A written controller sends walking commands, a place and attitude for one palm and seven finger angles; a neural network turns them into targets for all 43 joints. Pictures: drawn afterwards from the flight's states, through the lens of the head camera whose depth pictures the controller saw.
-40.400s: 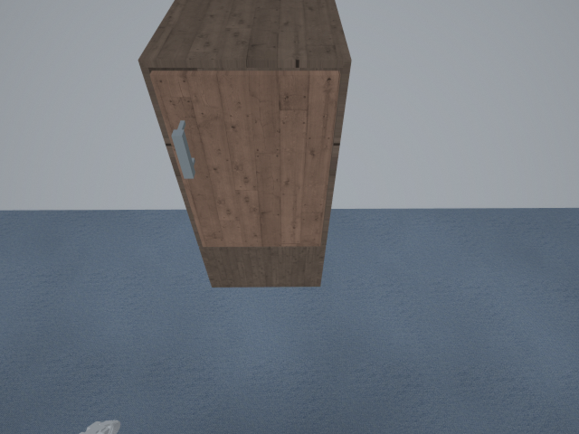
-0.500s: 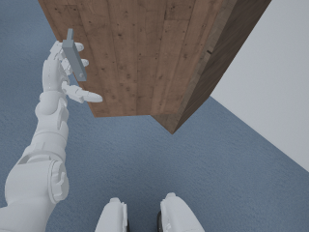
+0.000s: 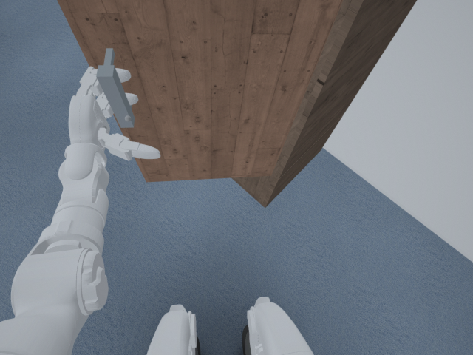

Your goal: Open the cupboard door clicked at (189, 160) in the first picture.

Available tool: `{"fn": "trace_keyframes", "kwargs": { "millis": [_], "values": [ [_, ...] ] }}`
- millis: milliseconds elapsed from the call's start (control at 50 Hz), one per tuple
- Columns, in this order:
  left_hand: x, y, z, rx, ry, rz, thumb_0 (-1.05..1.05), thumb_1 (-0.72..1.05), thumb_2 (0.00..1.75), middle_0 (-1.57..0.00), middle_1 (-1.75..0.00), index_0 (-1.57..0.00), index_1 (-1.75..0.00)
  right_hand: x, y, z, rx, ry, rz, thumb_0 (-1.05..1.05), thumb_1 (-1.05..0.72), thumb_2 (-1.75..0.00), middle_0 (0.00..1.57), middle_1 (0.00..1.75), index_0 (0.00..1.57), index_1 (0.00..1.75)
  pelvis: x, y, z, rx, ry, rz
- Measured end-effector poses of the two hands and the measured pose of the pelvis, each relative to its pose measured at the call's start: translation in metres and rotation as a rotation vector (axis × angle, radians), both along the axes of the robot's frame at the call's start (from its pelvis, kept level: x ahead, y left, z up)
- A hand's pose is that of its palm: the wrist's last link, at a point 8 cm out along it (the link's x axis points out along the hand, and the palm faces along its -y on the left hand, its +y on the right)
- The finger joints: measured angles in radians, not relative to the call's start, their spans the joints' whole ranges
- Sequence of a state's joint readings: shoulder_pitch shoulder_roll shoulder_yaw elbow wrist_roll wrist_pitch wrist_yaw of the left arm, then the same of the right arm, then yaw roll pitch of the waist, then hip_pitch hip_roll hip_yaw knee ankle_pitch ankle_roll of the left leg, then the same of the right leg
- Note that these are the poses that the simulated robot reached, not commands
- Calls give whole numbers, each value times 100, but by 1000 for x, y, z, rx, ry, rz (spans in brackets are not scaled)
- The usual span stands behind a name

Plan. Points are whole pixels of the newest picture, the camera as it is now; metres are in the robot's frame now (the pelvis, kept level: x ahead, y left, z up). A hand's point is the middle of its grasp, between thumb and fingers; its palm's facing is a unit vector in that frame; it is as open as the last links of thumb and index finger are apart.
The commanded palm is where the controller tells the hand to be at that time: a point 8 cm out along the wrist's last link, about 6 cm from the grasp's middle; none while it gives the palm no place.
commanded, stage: close the thumb around the handle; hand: left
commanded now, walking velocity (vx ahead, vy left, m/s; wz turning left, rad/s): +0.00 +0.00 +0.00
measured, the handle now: (119, 90) +0.55 +0.16 +0.06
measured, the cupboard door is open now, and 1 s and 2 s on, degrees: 49 51 90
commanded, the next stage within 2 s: pull the door open along its arc in 0.74 s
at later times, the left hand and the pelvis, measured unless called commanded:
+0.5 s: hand (128, 122) +0.49 +0.14 +0.05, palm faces +0.02 -1.00 -0.02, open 8.5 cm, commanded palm +0.46 +0.20 +0.05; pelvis +0.00 +0.00 +0.00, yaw +0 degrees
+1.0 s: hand (131, 123) +0.48 +0.14 +0.05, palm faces +0.02 -1.00 -0.01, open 6.0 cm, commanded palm +0.44 +0.19 +0.05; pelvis +0.00 +0.00 +0.00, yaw +0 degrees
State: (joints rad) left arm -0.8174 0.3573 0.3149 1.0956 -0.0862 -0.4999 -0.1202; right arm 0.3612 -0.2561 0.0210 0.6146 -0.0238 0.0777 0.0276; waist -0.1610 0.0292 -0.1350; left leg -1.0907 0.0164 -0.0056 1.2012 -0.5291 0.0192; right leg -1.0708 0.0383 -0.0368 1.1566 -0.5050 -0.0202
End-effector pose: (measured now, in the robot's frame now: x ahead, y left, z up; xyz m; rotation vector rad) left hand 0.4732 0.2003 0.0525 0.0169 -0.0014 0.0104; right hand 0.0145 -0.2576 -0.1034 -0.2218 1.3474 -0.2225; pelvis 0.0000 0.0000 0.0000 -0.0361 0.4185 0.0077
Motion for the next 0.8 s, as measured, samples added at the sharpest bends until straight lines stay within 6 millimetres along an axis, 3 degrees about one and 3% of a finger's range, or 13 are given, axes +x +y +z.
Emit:
{"fn": "trace_keyframes", "kwargs": {
  "millis": [120,240,640,800],
  "values": [
    [-5,-2,2,0,-10,1,-1,-48,31,-30,-120,-30,-120,7,-1,2,-2,-23,3,1,-91,-90,20,30,20,30,0,0,2,1,-8,-1],
    [-7,-3,2,2,-6,9,-1,-32,37,-31,-122,-29,-121,13,0,2,1,-42,13,0,-91,-90,20,30,20,30,0,0,2,2,-13,1],
    [-7,-3,2,4,-9,7,1,67,80,-37,-132,-36,-132,9,-2,-1,2,-34,6,1,-91,-90,20,30,20,30,-1,-2,1,4,-11,-1],
    [-7,-5,2,-4,-10,4,1,69,82,-35,-133,-33,-134,6,-4,0,-4,-31,6,1,-91,-90,20,30,20,30,-2,-3,0,5,-12,-1]
  ]
}}
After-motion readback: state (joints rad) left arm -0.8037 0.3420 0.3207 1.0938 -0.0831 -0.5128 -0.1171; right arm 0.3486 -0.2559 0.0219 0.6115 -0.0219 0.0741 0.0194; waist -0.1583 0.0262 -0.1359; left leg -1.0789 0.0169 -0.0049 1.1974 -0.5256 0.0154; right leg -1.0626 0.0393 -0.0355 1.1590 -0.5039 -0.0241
